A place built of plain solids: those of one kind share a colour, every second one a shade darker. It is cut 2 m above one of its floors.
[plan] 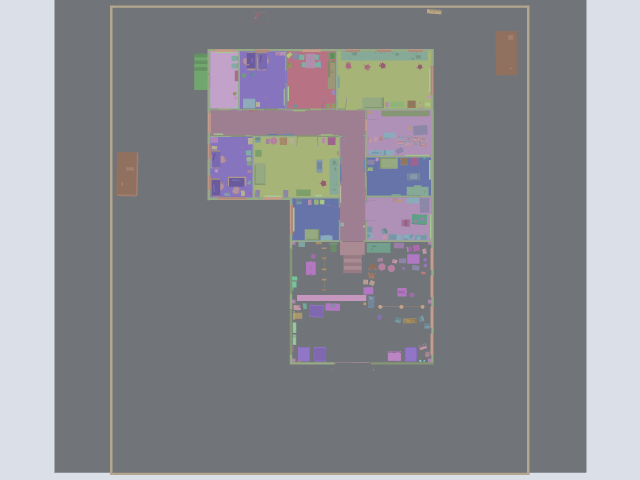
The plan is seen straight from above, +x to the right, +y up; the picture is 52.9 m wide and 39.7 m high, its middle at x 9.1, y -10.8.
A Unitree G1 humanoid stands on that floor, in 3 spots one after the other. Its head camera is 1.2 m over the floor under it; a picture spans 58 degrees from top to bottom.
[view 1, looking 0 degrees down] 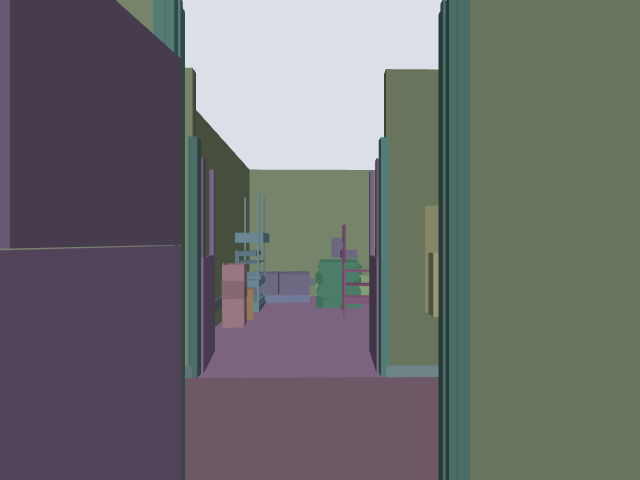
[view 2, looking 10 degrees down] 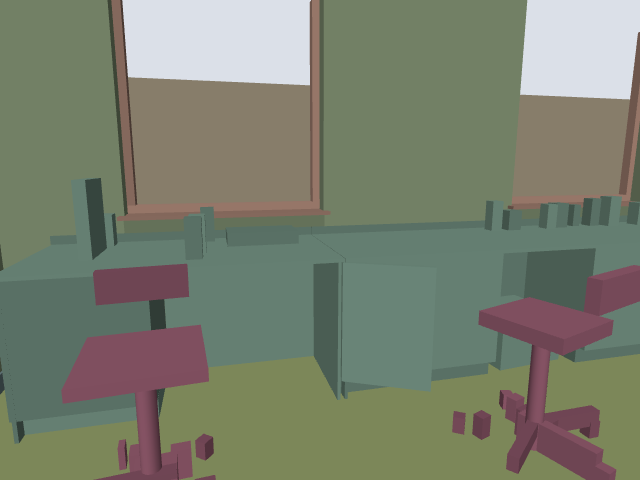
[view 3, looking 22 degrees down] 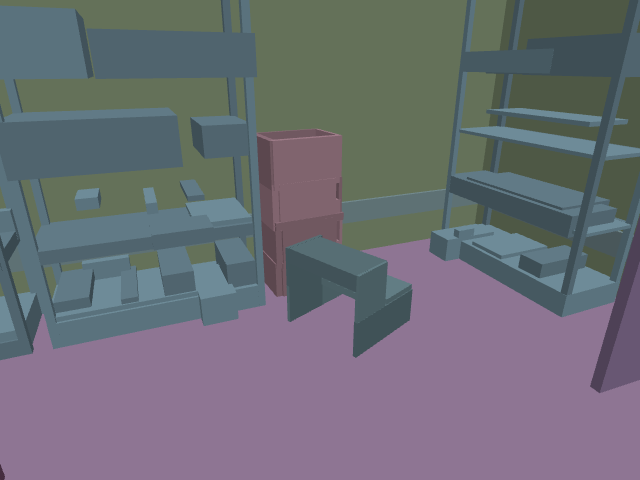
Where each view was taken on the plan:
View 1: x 9.05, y -8.60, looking -1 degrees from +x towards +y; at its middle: wall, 9.25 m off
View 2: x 11.70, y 2.10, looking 76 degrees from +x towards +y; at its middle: lab_bench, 2.59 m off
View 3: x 15.30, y -8.40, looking -113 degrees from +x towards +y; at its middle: step_stool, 2.13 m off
